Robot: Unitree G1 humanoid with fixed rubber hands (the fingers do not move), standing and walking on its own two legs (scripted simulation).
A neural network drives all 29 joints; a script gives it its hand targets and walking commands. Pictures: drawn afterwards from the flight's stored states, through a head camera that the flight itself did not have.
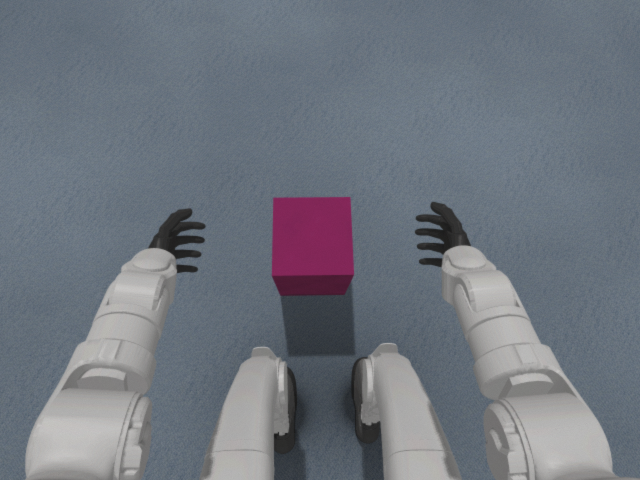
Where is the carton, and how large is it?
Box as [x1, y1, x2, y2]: [272, 197, 353, 295]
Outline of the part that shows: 273,198 272,277 280,295 344,294 353,275 350,197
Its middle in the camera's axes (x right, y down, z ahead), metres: -0.01 +0.02 +0.99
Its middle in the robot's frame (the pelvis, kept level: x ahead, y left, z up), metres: +0.53 +0.02 -0.54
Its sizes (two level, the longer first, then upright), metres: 0.187 0.181 0.253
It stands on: the floor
